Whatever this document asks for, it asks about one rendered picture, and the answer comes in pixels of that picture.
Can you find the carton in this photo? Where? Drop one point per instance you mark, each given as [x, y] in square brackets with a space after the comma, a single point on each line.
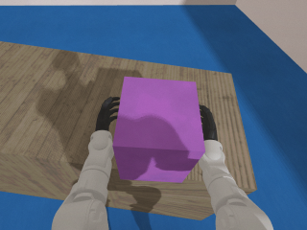
[158, 134]

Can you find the right robot hand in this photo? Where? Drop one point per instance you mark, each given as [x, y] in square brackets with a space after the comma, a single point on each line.
[208, 125]

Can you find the pedestal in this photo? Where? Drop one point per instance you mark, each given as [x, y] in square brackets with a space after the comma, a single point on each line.
[50, 100]

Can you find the left robot hand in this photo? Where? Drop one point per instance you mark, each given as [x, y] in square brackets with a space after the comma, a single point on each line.
[104, 119]

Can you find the robot right upper arm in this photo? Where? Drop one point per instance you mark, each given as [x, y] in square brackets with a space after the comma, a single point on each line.
[236, 217]

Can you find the left robot forearm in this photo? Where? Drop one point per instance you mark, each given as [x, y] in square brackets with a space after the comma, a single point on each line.
[95, 174]

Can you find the robot left upper arm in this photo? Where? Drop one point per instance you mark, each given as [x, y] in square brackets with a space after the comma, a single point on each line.
[81, 215]

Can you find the right robot forearm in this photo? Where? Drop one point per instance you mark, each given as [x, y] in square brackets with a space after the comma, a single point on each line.
[218, 180]

